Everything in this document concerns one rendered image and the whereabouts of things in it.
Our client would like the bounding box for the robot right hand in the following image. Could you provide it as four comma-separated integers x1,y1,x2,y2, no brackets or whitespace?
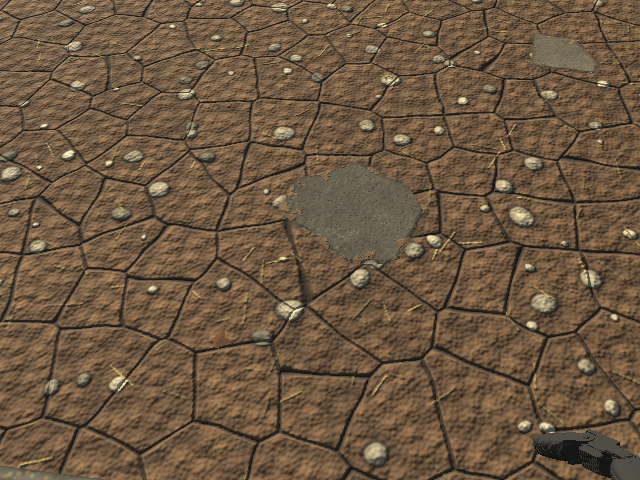
533,429,640,480

